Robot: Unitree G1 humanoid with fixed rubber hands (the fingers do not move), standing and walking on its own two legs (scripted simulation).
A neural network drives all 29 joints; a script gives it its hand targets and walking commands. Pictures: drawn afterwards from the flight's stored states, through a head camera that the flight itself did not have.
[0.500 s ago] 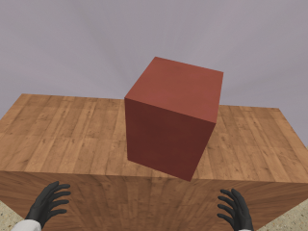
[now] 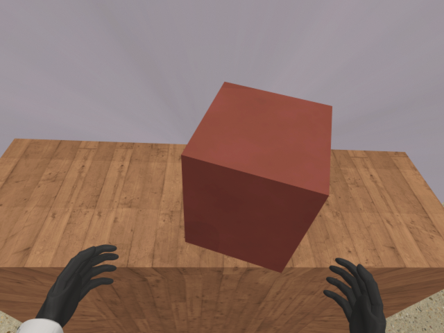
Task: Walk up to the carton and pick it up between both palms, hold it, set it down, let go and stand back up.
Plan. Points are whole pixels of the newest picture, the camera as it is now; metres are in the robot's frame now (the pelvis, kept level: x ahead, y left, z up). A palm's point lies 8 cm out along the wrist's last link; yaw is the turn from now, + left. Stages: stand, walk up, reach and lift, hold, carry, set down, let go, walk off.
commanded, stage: reach and lift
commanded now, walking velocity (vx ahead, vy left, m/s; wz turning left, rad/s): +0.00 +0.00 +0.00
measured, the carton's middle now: (253, 178) +0.39 -0.05 +0.08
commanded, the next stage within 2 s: none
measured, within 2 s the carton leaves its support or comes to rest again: neither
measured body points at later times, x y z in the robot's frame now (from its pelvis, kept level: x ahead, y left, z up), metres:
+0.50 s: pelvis -0.02 +0.00 +0.00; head -0.02 +0.01 +0.45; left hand +0.25 +0.22 +0.10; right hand +0.22 -0.21 +0.10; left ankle -0.03 +0.11 -0.75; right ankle -0.02 -0.14 -0.75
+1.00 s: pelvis -0.03 +0.00 +0.00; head -0.02 +0.01 +0.45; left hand +0.32 +0.19 +0.14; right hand +0.27 -0.22 +0.15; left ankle -0.03 +0.11 -0.75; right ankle -0.02 -0.14 -0.75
